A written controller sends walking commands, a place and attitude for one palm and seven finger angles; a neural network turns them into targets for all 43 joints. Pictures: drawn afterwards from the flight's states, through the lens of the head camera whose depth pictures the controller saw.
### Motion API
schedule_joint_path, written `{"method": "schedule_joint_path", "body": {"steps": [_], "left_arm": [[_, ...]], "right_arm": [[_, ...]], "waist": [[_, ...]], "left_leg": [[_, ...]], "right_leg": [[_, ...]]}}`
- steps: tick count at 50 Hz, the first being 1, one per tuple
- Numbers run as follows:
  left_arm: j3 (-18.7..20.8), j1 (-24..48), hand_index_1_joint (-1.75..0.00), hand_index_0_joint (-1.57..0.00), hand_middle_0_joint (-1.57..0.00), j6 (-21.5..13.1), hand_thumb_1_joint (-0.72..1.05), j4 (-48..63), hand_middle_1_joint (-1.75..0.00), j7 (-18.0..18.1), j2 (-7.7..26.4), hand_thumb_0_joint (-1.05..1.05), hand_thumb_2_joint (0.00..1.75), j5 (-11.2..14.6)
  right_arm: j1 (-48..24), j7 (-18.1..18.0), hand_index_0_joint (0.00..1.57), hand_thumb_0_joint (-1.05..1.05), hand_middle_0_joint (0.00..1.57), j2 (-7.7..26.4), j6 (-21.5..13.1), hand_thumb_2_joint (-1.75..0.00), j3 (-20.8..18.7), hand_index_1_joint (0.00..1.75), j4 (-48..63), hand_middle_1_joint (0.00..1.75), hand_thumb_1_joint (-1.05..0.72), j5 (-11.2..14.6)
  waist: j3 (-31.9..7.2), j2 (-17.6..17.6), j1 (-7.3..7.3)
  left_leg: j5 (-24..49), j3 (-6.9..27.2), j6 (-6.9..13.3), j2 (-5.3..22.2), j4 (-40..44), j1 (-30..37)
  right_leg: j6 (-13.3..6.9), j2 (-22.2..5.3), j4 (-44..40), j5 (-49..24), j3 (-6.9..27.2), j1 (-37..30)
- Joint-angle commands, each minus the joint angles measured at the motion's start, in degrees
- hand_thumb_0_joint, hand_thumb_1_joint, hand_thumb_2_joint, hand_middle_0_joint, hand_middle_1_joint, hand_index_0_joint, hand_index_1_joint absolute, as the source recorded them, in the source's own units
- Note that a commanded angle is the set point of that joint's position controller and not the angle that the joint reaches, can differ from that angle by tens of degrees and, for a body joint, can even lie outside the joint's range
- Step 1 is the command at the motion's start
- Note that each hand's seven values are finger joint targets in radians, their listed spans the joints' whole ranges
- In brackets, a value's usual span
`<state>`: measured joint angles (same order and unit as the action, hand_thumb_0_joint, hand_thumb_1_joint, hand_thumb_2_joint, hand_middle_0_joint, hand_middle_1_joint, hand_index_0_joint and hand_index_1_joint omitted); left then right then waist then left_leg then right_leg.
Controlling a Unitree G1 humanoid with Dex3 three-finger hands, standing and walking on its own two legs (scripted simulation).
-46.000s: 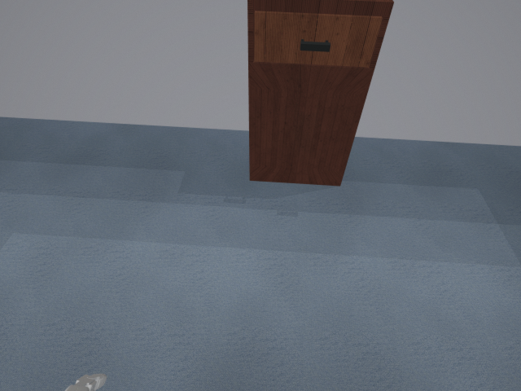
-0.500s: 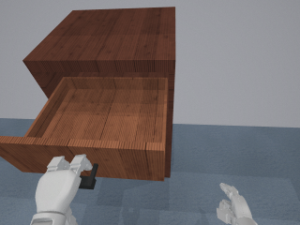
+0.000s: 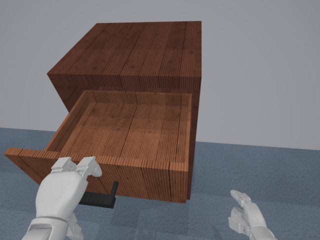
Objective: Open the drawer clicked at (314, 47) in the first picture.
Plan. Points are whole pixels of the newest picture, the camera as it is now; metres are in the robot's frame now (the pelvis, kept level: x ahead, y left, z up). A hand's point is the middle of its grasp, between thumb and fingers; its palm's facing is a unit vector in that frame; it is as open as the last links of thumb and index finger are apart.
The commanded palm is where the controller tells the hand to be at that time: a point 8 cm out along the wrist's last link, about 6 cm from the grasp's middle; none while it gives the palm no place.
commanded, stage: lift the hand off the handle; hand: left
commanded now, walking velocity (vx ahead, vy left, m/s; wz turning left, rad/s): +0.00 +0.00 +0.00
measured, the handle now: (95, 191) +0.22 +0.22 +0.01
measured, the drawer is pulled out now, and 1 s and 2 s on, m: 0.28 0.28 0.28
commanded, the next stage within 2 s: draw the hand back to the body in 0.54 s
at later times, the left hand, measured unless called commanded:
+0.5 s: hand (67, 170) +0.19 +0.22 +0.15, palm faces +0.13 -0.14 -0.98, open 13.8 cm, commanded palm +0.15 +0.21 +0.21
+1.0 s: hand (61, 180) +0.18 +0.22 +0.15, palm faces +0.08 -0.10 -0.99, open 13.8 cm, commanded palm +0.14 +0.23 +0.21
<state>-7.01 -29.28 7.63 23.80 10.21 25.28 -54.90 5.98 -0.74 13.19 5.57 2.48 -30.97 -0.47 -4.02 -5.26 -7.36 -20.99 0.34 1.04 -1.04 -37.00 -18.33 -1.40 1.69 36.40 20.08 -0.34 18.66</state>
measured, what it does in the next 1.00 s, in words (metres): stands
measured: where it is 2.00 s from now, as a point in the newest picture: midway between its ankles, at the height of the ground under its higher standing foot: outside the picture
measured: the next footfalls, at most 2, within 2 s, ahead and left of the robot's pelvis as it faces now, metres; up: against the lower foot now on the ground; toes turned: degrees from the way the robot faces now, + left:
none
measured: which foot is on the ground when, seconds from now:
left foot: down 0.00-1.00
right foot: down 0.00-1.00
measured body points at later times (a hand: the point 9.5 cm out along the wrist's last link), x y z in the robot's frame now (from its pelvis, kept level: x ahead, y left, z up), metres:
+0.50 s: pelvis -0.01 +0.00 +0.01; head -0.03 -0.05 +0.46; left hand +0.18 +0.22 +0.21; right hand +0.23 -0.19 -0.06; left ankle -0.02 +0.11 -0.72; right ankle -0.01 -0.10 -0.72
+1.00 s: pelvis -0.01 -0.01 +0.01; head -0.03 -0.06 +0.46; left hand +0.17 +0.22 +0.20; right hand +0.22 -0.20 -0.07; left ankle -0.02 +0.11 -0.72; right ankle -0.01 -0.10 -0.72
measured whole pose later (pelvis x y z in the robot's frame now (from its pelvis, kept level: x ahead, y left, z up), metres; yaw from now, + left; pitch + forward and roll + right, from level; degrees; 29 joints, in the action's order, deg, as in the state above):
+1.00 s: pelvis -0.01 -0.01 +0.01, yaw +0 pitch -2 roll +0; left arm 2.7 -24.8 9.0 31.3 -1.5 31.8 -46.6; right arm 5.5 -1.2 15.2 7.2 4.5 -30.8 1.7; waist -0.9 -6.5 -6.1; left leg -15.8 1.1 0.0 -0.3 -28.4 -10.5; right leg -2.3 2.3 28.1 15.3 -1.1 10.8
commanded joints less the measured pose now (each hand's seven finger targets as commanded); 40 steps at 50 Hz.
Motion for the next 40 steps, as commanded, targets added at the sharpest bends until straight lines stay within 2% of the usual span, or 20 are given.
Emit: {"method": "schedule_joint_path", "body": {"steps": [1, 5, 9, 10, 13, 14, 15, 17, 19, 20, 24, 25, 28, 30, 31, 34, 35, 36, 39, 40], "left_arm": [[9.5, 11.8, -1.20, -0.30, -0.30, -0.3, -0.50, 19.8, -1.20, 2.6, 8.5, 0.00, 0.30, 0.3], [11.2, 10.5, -1.20, -0.30, -0.30, -0.2, -0.50, 21.9, -1.20, 1.6, 9.8, 0.00, 0.30, 1.8], [10.6, 11.5, -1.20, -0.30, -0.30, 0.5, -0.50, 22.0, -1.20, -0.1, 9.7, 0.00, 0.30, 1.8], [13.0, 11.4, -1.20, -0.30, -0.30, 1.1, -0.50, 22.8, -1.20, -0.2, 11.6, 0.00, 0.30, 2.7], [10.4, 8.5, -1.20, -0.30, -0.30, 3.1, -0.50, 20.3, -1.20, -2.4, 9.3, 0.00, 0.30, 2.6], [11.6, 8.5, -1.20, -0.30, -0.30, 4.2, -0.50, 19.4, -1.20, -3.3, 10.6, 0.00, 0.30, 2.9], [13.2, 8.5, -1.20, -0.30, -0.30, 5.7, -0.50, 18.8, -1.20, -4.2, 11.9, 0.00, 0.30, 4.1], [10.1, 10.6, -1.20, -0.30, -0.30, 6.9, -0.50, 19.8, -1.20, -6.6, 9.8, 0.00, 0.30, 4.4], [11.9, 11.3, -1.20, -0.30, -0.30, 7.7, -0.50, 20.8, -1.20, -8.1, 12.2, 0.00, 0.30, 5.1], [15.2, 11.2, -1.20, -0.30, -0.30, 8.4, -0.50, 21.8, -1.20, -8.2, 15.1, 0.00, 0.30, 6.3], [11.1, 13.6, -1.20, -0.30, -0.30, 7.5, -0.50, 21.9, -1.20, -10.1, 12.1, 0.00, 0.30, 5.0], [13.2, 12.8, -1.20, -0.30, -0.30, 7.6, -0.50, 22.6, -1.20, -9.9, 13.4, 0.00, 0.30, 6.2], [14.1, 11.9, -1.20, -0.30, -0.30, 5.7, -0.50, 19.5, -1.20, -10.3, 13.9, 0.00, 0.30, 6.0], [16.7, 13.6, -1.20, -0.30, -0.30, 5.3, -0.50, 21.4, -1.20, -9.5, 16.2, 0.00, 0.30, 6.2], [14.0, 14.3, -1.20, -0.30, -0.30, 4.8, -0.50, 21.6, -1.20, -9.5, 13.5, 0.00, 0.30, 5.6], [14.8, 14.1, -1.20, -0.30, -0.30, 3.6, -0.50, 20.6, -1.20, -8.8, 14.4, 0.00, 0.30, 5.5], [17.4, 14.2, -1.20, -0.30, -0.30, 3.7, -0.50, 20.5, -1.20, -8.4, 16.4, 0.00, 0.30, 6.5], [16.4, 13.8, -1.20, -0.30, -0.30, 3.3, -0.50, 19.8, -1.20, -8.7, 15.2, 0.00, 0.30, 5.8], [15.9, 13.6, -1.20, -0.30, -0.30, 2.7, -0.50, 19.1, -1.20, -8.9, 15.0, 0.00, 0.30, 6.0], [18.0, 14.3, -1.20, -0.30, -0.30, 2.9, -0.50, 20.0, -1.20, -8.7, 16.9, 0.00, 0.30, 7.0]], "right_arm": [[-9.2, -0.6, 0.20, 0.00, 0.20, 5.0, -2.9, -0.90, -1.7, 0.30, 10.1, 0.30, -0.90, 0.3], [-10.7, -0.6, 0.20, 0.00, 0.20, 5.5, -2.9, -0.90, -1.7, 0.30, 10.5, 0.30, -0.90, 1.0], [-10.6, -0.2, 0.20, 0.00, 0.20, 5.6, -2.1, -0.90, -1.5, 0.30, 10.2, 0.30, -0.90, 0.9], [-11.6, -0.4, 0.20, 0.00, 0.20, 6.0, -2.3, -0.90, -1.5, 0.30, 10.4, 0.30, -0.90, 1.4], [-10.8, 0.6, 0.20, 0.00, 0.20, 5.6, -1.4, -0.90, -1.4, 0.30, 10.0, 0.30, -0.90, 1.5], [-11.5, 0.7, 0.20, 0.00, 0.20, 5.8, -1.0, -0.90, -1.3, 0.30, 10.0, 0.30, -0.90, 1.9], [-13.7, 0.8, 0.20, 0.00, 0.20, 6.3, -0.6, -0.90, -1.0, 0.30, 10.1, 0.30, -0.90, 2.7], [-13.6, 1.3, 0.20, 0.00, 0.20, 5.6, 0.2, -0.90, -0.9, 0.30, 10.2, 0.30, -0.90, 2.8], [-13.9, 1.3, 0.20, 0.00, 0.20, 6.3, 0.6, -0.90, -0.7, 0.30, 11.0, 0.30, -0.90, 2.9], [-15.7, 0.9, 0.20, 0.00, 0.20, 6.9, 0.6, -0.90, -0.6, 0.30, 11.5, 0.30, -0.90, 3.5], [-14.3, 1.0, 0.20, 0.00, 0.20, 6.4, 1.0, -0.90, 0.1, 0.30, 11.7, 0.30, -0.90, 2.9], [-15.3, 0.8, 0.20, 0.00, 0.20, 6.5, 0.7, -0.90, -0.1, 0.30, 12.2, 0.30, -0.90, 3.4], [-13.2, 0.5, 0.20, 0.00, 0.20, 6.5, 0.7, -0.90, 0.2, 0.30, 11.6, 0.30, -0.90, 2.7], [-14.6, 0.2, 0.20, 0.00, 0.20, 7.0, 0.3, -0.90, 0.0, 0.30, 11.8, 0.30, -0.90, 3.1], [-13.5, 0.3, 0.20, 0.00, 0.20, 6.0, 0.3, -0.90, 0.6, 0.30, 12.3, 0.30, -0.90, 2.5], [-12.7, 0.0, 0.20, 0.00, 0.20, 6.5, -0.2, -0.90, -0.1, 0.30, 11.4, 0.30, -0.90, 2.4], [-13.6, -0.1, 0.20, 0.00, 0.20, 6.7, -0.8, -0.90, -0.3, 0.30, 11.1, 0.30, -0.90, 2.8], [-12.6, -0.1, 0.20, 0.00, 0.20, 6.1, -0.8, -0.90, 0.2, 0.30, 11.1, 0.30, -0.90, 2.2], [-12.6, -0.3, 0.20, 0.00, 0.20, 6.6, -0.8, -0.90, -0.3, 0.30, 10.8, 0.30, -0.90, 2.3], [-13.8, -0.5, 0.20, 0.00, 0.20, 6.9, -1.4, -0.90, -0.5, 0.30, 10.7, 0.30, -0.90, 2.9]], "waist": [[-9.2, 1.4, 0.90], [-7.8, 0.5, 1.02], [-6.1, 3.2, 0.99], [-7.2, 1.8, 1.09], [-5.7, 2.7, 0.71], [-5.0, 4.2, 0.75], [-4.2, 2.9, 0.91], [-3.3, 3.2, 1.17], [-4.2, 3.7, 0.76], [-4.4, 2.6, 0.68], [-2.8, 2.4, 0.85], [-2.8, 1.3, 0.94], [-1.8, 4.8, 0.60], [-2.9, 1.5, 0.60], [-4.0, 1.4, 0.07], [-3.3, 1.6, 0.58], [-2.9, 1.2, 0.86], [-4.0, 1.9, 0.28], [-2.5, 3.7, 0.80], [-2.6, 1.1, 1.24]], "left_leg": [[18.9, -0.1, 0.3, 1.4, 5.8, 6.9], [20.4, 0.2, -0.1, 2.2, 6.6, 7.9], [20.8, -0.1, 0.0, 2.0, 8.0, 7.8], [20.5, 0.0, -0.3, 2.5, 8.2, 7.9], [22.1, -0.3, -0.1, 2.0, 9.5, 7.7], [21.6, -0.5, -0.2, 2.2, 10.0, 7.3], [19.9, -0.2, -0.6, 2.7, 10.6, 6.7], [20.8, -0.5, -0.2, 2.5, 11.9, 7.2], [20.7, -0.6, -0.1, 2.4, 12.4, 7.0], [19.4, -0.6, -0.2, 3.0, 12.1, 6.8], [19.1, -0.9, 0.0, 2.5, 13.1, 7.7], [17.7, -0.6, 0.0, 3.3, 13.0, 7.5], [17.4, -1.1, 0.2, 2.1, 12.8, 7.6], [15.7, -0.9, -0.1, 2.7, 12.8, 7.7], [16.4, -1.1, 0.3, 1.7, 12.5, 8.4], [16.9, -1.2, 0.1, 1.6, 12.1, 9.4], [15.3, -0.9, -0.1, 2.0, 12.0, 8.7], [16.0, -1.2, 0.2, 1.2, 11.7, 8.9], [15.9, -1.2, 0.2, 1.2, 11.7, 8.8], [14.7, -0.9, -0.1, 1.7, 11.7, 8.9]], "right_leg": [[0.0, -1.5, -7.3, -15.2, 0.0, -3.4], [-0.1, -1.3, -8.6, -16.7, 0.2, -4.5], [0.5, -1.5, -9.7, -17.4, -0.3, -5.0], [0.2, -1.5, -9.6, -17.8, 0.1, -6.5], [0.5, -1.4, -10.1, -18.3, -0.8, -7.5], [0.7, -1.5, -10.3, -18.7, -0.5, -8.1], [0.5, -1.5, -10.3, -18.0, -0.2, -9.0], [0.7, -1.6, -10.8, -17.9, -0.5, -9.9], [1.0, -1.7, -10.8, -18.5, -0.6, -11.4], [0.9, -1.7, -10.9, -18.6, 0.2, -12.4], [1.1, -1.7, -12.2, -15.0, -0.7, -10.5], [0.8, -1.4, -12.4, -14.2, -0.3, -10.7], [1.2, -1.7, -13.3, -13.5, -0.5, -10.3], [0.9, -1.7, -13.5, -12.2, 0.5, -10.6], [0.9, -2.2, -13.5, -11.8, 0.0, -11.0], [1.0, -2.1, -14.2, -12.6, 0.2, -9.5], [0.8, -1.9, -14.5, -11.9, 1.0, -9.8], [0.9, -2.3, -14.4, -11.7, 0.6, -10.5], [1.3, -2.5, -14.7, -12.4, 0.7, -9.3], [1.0, -2.1, -14.9, -11.2, 1.4, -8.9]]}}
